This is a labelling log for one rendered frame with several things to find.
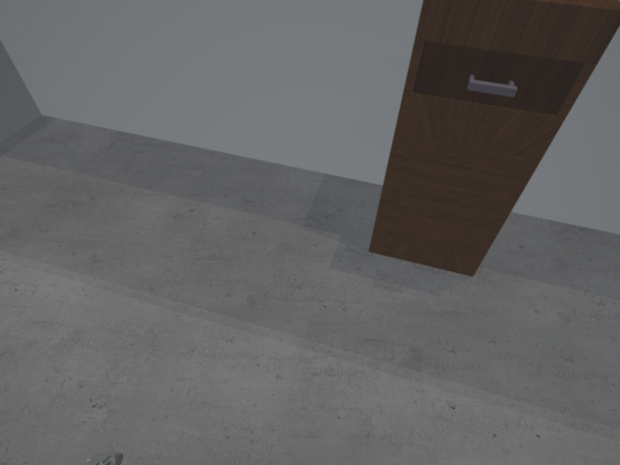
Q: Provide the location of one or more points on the drawer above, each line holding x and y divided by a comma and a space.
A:
543, 84

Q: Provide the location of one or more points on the cabinet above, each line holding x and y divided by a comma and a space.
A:
456, 169

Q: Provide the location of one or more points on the handle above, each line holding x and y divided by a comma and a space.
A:
492, 87

